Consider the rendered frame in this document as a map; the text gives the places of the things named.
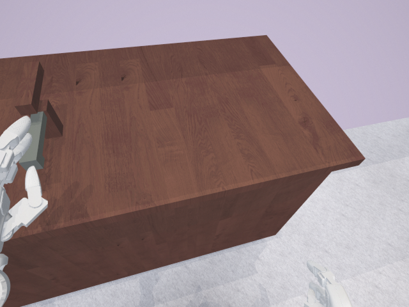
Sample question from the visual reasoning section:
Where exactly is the robot left hand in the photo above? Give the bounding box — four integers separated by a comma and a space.
0, 116, 48, 252

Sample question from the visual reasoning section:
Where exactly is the robot right hand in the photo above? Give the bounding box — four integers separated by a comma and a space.
304, 260, 353, 307

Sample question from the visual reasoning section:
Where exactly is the tap lever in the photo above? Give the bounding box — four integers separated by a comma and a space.
19, 111, 47, 171

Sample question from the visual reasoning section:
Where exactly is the counter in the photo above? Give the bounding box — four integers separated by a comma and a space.
0, 35, 366, 307

